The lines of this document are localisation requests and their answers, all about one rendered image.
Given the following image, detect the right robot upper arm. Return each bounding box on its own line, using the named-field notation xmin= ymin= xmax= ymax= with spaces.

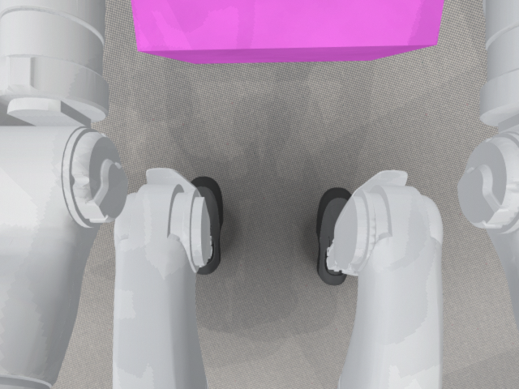
xmin=457 ymin=131 xmax=519 ymax=332

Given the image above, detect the right robot thigh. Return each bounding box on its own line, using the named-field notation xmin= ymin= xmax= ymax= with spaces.
xmin=337 ymin=185 xmax=444 ymax=389

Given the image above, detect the right robot forearm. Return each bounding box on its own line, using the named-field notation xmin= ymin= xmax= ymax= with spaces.
xmin=479 ymin=0 xmax=519 ymax=133

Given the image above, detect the left robot upper arm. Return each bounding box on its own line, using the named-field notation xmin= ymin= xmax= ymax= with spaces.
xmin=0 ymin=126 xmax=128 ymax=389

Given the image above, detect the right robot shin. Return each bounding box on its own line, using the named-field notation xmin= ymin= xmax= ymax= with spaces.
xmin=327 ymin=170 xmax=444 ymax=276

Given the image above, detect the left robot forearm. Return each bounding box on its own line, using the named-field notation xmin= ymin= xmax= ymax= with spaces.
xmin=0 ymin=0 xmax=109 ymax=128

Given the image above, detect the carton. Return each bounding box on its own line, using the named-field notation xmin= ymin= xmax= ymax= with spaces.
xmin=131 ymin=0 xmax=444 ymax=64

